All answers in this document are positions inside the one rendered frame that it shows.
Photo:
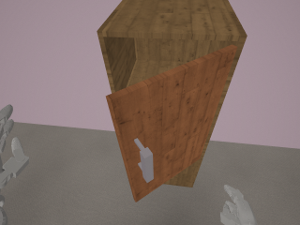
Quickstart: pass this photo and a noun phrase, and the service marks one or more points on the robot left hand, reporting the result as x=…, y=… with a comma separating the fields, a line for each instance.
x=15, y=165

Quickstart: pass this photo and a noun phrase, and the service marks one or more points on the robot right hand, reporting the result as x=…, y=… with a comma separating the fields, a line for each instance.
x=241, y=211

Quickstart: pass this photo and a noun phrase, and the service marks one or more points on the cupboard door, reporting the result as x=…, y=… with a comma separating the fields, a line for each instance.
x=171, y=114

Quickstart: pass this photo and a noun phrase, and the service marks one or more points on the handle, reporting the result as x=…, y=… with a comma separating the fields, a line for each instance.
x=147, y=163

